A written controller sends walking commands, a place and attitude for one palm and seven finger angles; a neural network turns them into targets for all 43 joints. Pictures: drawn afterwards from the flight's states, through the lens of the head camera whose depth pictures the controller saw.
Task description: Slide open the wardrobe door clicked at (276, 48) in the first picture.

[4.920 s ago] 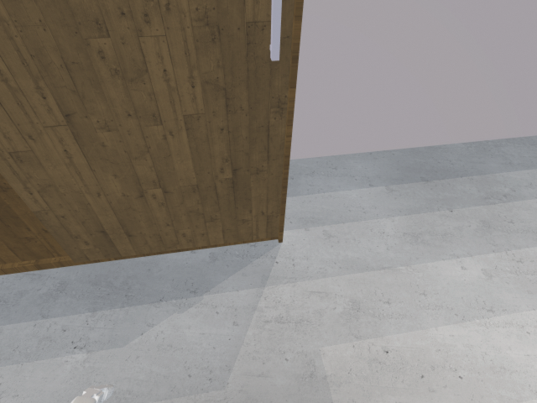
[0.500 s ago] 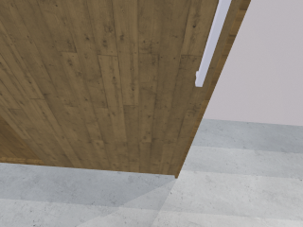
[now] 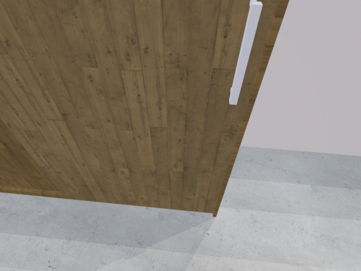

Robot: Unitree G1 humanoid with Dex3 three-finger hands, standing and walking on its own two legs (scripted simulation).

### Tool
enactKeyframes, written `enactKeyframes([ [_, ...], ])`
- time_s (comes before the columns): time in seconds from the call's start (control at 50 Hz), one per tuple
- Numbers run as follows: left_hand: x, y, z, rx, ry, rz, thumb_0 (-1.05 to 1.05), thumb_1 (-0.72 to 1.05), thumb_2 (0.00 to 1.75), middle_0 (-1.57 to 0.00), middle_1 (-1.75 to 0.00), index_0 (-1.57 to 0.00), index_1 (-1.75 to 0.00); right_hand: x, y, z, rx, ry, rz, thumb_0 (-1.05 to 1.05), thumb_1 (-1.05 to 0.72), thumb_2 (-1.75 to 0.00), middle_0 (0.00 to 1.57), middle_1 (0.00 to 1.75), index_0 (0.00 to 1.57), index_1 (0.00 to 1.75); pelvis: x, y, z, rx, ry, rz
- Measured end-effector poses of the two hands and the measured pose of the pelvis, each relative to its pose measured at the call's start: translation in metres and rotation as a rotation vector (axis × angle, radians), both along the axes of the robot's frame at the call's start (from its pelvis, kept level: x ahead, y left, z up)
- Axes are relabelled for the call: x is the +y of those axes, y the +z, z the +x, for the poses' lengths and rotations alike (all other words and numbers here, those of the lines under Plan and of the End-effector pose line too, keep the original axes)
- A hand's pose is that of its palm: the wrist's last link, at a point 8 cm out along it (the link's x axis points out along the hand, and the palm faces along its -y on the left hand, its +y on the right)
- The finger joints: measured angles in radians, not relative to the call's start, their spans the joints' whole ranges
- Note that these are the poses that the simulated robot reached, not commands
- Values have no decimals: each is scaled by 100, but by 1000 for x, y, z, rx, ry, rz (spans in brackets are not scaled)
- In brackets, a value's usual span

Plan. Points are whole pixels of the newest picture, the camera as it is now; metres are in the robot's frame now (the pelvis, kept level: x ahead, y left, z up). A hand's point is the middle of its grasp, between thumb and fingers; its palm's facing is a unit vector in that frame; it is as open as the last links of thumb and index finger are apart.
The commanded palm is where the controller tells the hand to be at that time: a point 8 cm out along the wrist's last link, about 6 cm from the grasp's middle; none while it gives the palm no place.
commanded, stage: come to a stop and stand still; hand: right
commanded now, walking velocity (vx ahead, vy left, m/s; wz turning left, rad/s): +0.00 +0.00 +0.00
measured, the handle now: (241, 57) +0.54 -0.11 +0.22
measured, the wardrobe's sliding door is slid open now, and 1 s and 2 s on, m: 0.00 0.00 0.00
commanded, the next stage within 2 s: look again from close up in 0.08 s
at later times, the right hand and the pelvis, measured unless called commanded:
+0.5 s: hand out of the picture -0.01 -0.18 -0.18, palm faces +0.05 +0.97 -0.24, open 7.4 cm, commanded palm none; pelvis -0.04 +0.02 -0.01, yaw -2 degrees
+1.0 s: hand out of the picture -0.07 -0.22 -0.18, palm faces +0.03 +0.96 -0.27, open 7.4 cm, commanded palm none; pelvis -0.07 +0.00 -0.01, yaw -3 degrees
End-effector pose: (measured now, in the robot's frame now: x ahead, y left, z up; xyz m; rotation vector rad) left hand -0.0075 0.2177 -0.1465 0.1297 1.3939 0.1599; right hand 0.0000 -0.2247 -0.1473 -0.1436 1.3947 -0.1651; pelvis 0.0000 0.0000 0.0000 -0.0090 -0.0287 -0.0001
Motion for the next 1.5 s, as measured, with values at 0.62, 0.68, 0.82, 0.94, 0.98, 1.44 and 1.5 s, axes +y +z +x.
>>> enactKeyframes([
  [0.62, 66, 20, 26, -268, -94, 110, 0, 91, 89, -20, -30, -20, -29, -11, 6, -18, -211, 36, -66, 1, -91, -89, 20, 30, 20, 30, 21, -11, -52, -40, -33, 21],
  [0.68, 66, 21, 19, -256, -102, 111, 0, 91, 89, -20, -30, -20, -29, -18, 8, -23, -210, 39, -75, 1, -91, -89, 20, 30, 20, 30, 19, -10, -58, -37, -35, 23],
  [0.82, 59, 16, -13, -165, -96, 101, 0, 91, 89, -20, -30, -20, -29, -32, 8, -46, -150, 33, -88, 1, -91, -89, 20, 30, 20, 30, 13, -8, -66, -20, -41, 28],
  [0.94, 50, 10, -39, -78, -76, 88, 0, 91, 89, -20, -30, -20, -29, -37, 5, -68, -79, 19, -84, 1, -91, -89, 20, 30, 20, 30, 7, -8, -67, -13, -44, 29],
  [0.98, 47, 9, -45, -57, -71, 85, 0, 91, 89, -20, -30, -20, -29, -38, 4, -74, -59, 14, -79, 1, -91, -89, 20, 30, 20, 30, 4, -8, -67, -11, -45, 29],
  [1.44, 30, 11, 16, -142, -94, 55, 0, 91, 89, -20, -30, -20, -29, -25, 3, -57, -45, 8, -50, 1, -91, -89, 20, 30, 20, 30, -1, -4, -50, -7, -43, 19],
  [1.5, 31, 12, 25, -158, -98, 54, 0, 91, 89, -20, -30, -20, -29, -25, 5, -48, -62, 14, -54, 1, -91, -89, 20, 30, 20, 30, 0, -4, -48, -9, -42, 19],
])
